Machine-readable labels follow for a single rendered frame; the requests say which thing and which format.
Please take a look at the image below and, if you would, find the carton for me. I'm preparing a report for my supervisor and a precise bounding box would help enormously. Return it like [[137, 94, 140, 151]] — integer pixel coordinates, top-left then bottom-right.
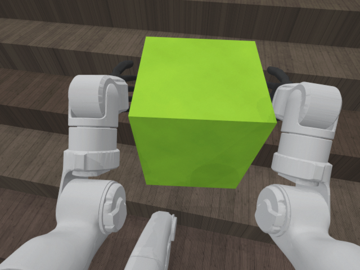
[[128, 37, 277, 189]]

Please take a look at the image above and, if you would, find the robot right forearm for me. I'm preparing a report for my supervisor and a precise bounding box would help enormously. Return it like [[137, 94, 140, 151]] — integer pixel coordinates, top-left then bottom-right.
[[271, 82, 342, 213]]

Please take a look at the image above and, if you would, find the robot right upper arm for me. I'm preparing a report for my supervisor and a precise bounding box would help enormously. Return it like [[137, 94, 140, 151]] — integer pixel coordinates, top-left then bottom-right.
[[255, 184, 360, 270]]

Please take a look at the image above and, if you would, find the robot left hand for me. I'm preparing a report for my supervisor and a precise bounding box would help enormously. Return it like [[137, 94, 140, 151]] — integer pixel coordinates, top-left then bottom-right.
[[110, 60, 137, 113]]

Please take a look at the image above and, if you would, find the robot left upper arm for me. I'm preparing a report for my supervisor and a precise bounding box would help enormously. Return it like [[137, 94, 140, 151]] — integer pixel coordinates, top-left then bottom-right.
[[0, 178, 127, 270]]

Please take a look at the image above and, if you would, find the robot left forearm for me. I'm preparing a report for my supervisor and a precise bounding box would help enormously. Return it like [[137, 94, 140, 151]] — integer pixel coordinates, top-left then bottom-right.
[[56, 75, 129, 221]]

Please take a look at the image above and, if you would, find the robot right hand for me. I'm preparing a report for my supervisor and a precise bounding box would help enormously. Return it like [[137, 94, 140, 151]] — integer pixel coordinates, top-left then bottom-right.
[[266, 66, 293, 121]]

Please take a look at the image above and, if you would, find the robot left thigh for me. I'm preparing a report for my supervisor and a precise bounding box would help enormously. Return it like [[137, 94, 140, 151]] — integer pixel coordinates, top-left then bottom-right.
[[124, 211, 177, 270]]

